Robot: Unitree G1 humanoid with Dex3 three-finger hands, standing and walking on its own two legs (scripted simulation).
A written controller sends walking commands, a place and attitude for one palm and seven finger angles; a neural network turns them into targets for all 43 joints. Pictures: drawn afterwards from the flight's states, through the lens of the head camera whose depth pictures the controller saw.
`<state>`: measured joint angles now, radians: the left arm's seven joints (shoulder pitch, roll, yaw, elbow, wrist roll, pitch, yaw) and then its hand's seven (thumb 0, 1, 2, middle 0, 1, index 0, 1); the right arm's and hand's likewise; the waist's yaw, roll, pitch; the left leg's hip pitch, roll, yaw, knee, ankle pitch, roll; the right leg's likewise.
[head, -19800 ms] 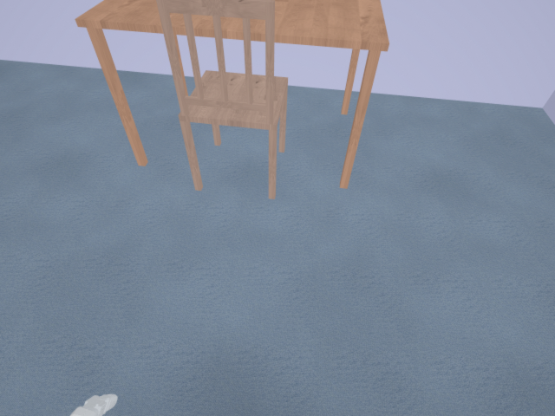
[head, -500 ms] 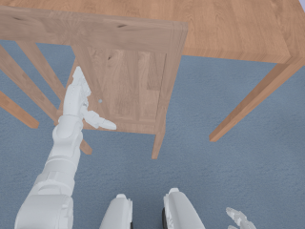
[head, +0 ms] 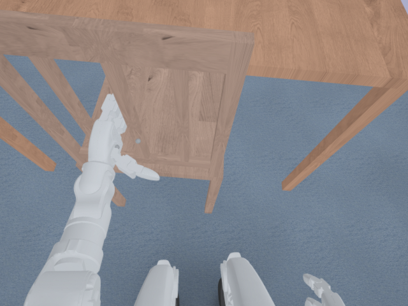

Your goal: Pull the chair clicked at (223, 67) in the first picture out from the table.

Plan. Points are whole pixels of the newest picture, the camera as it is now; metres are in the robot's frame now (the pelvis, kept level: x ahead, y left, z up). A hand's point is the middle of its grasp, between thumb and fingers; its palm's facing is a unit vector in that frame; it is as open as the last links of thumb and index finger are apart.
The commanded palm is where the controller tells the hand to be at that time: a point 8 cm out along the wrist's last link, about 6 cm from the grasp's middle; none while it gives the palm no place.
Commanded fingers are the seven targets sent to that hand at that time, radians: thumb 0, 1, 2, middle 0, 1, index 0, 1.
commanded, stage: hook a spindle and tug to test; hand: left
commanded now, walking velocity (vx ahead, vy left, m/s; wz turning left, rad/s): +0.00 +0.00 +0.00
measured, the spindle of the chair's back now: (132, 120) +0.47 +0.13 +0.03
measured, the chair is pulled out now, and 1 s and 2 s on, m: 0.00 0.00 0.05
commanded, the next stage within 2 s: step backward, pulling the chair out in 1.34 s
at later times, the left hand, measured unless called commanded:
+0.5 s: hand (139, 139) +0.43 +0.12 +0.02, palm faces -0.11 -0.99 -0.01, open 9.6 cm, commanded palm +0.41 +0.17 +0.02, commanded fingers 0.00 0.56 0.76 -0.50 -1.45 -0.50 -1.45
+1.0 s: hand (141, 138) +0.43 +0.11 +0.02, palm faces -0.11 -0.99 -0.01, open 5.3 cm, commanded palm +0.39 +0.17 +0.02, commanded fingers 0.00 0.90 0.90 -0.50 -1.45 -0.50 -1.45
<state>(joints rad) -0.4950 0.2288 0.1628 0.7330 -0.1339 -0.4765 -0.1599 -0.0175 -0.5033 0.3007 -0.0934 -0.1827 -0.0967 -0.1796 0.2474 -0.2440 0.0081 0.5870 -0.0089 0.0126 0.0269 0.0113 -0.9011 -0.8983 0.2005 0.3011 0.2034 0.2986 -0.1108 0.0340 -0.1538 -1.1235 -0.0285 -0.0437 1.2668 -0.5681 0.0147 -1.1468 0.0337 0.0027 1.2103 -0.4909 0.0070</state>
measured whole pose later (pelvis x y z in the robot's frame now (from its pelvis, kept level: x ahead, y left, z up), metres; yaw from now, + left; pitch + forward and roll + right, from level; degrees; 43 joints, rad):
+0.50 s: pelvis +0.00 +0.00 +0.00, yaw +0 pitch +25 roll -2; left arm -0.53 0.23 0.16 0.76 -0.13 -0.47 -0.13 -0.01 0.04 0.53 -0.44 -1.30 -0.46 -1.32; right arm 0.25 -0.24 0.01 0.59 -0.01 0.01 0.03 0.01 -0.90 -0.90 0.20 0.30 0.20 0.30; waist -0.12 0.03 -0.15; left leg -1.14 -0.03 -0.05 1.28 -0.57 0.02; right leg -1.16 0.03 0.00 1.22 -0.49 0.01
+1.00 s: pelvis +0.01 +0.00 +0.00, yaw -1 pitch +25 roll -2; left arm -0.45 0.22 0.16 0.67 -0.13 -0.44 -0.12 0.01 0.73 0.79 -0.43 -1.44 -0.44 -1.45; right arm 0.26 -0.23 0.01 0.56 -0.01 0.03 0.04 0.01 -0.90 -0.90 0.20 0.30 0.20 0.30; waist -0.12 0.03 -0.16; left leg -1.11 -0.02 -0.03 1.26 -0.58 0.02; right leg -1.14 0.04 0.02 1.20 -0.50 0.01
